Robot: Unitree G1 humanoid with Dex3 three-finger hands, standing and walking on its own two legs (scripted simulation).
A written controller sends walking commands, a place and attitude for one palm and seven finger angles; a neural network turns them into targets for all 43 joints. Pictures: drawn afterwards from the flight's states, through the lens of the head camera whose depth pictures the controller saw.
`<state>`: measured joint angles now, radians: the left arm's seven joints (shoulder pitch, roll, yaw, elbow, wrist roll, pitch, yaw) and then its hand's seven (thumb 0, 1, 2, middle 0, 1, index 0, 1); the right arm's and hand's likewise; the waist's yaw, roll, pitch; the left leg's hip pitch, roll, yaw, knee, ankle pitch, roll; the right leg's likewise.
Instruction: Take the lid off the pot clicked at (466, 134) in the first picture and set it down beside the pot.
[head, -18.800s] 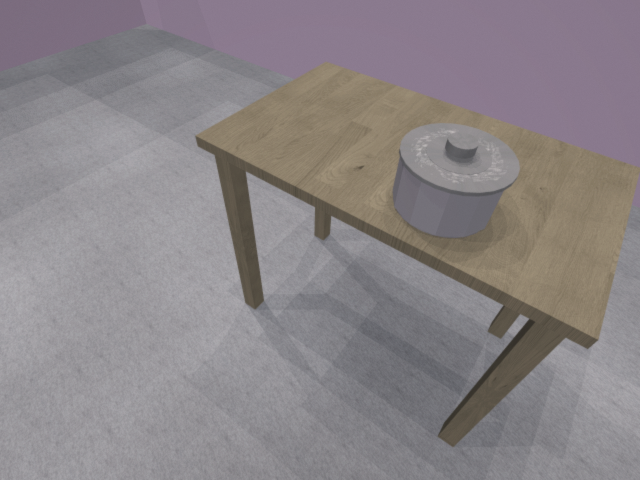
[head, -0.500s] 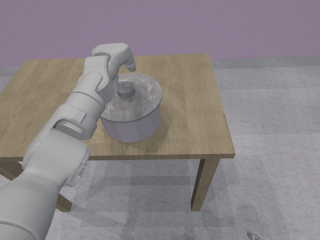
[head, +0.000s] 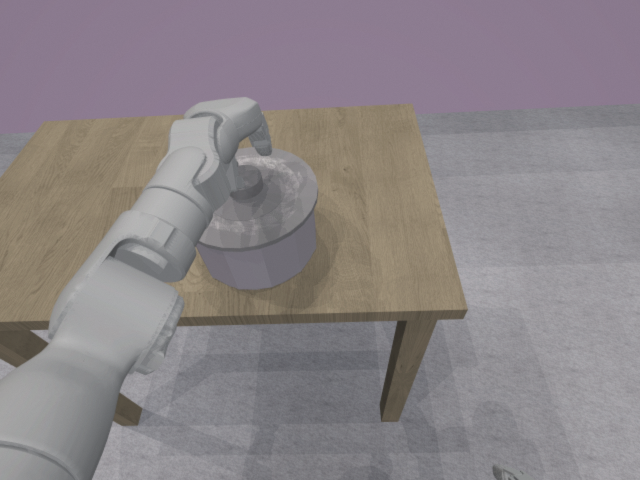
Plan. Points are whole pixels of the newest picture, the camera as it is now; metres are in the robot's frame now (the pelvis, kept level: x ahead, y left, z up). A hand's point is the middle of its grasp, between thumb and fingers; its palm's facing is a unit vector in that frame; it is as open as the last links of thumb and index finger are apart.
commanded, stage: lower the open fingers around the knob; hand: left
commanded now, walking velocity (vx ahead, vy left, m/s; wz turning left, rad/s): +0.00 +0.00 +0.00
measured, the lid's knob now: (243, 182) +0.50 +0.09 +0.10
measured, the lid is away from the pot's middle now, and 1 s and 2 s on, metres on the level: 0.00 0.00 0.00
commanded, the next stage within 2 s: close the fingers and squeeze the knob in 0.50 s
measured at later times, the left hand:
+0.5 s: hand (236, 185) +0.46 +0.09 +0.12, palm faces -0.36 -0.05 -0.93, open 9.9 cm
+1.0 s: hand (244, 181) +0.47 +0.08 +0.12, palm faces -0.35 -0.05 -0.93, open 9.2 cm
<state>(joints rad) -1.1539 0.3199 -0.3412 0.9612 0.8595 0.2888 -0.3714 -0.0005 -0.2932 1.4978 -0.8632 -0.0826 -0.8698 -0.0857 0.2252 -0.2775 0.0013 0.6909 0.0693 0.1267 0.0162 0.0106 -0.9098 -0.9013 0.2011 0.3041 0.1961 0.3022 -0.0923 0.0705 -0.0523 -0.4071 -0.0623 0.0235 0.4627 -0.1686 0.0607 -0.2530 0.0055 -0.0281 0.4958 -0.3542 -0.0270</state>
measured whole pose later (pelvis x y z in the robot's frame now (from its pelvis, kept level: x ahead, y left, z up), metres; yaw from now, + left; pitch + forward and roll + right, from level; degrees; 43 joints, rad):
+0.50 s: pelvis +0.00 +0.00 +0.00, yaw +0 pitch +7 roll +0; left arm -1.10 0.29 -0.34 0.99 0.85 0.28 -0.30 0.00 -0.29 1.50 -0.85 -0.08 -0.87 -0.09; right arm 0.22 -0.28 -0.01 0.71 0.08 0.15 0.03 0.01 -0.91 -0.90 0.20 0.30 0.20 0.30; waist -0.10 0.08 -0.06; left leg -0.44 -0.06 0.03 0.49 -0.18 0.07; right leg -0.28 0.01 -0.03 0.52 -0.36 -0.02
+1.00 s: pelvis +0.00 +0.00 +0.00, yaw -1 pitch +8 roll +0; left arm -1.12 0.29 -0.33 1.02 0.86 0.28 -0.28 0.00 -0.01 1.05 -0.58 -0.81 -0.58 -0.81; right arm 0.27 -0.28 -0.01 0.72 0.07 0.13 0.02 0.01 -0.91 -0.90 0.20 0.30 0.20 0.30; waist -0.11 0.08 -0.06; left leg -0.45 -0.06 0.03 0.49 -0.18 0.06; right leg -0.29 0.01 -0.02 0.51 -0.35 -0.02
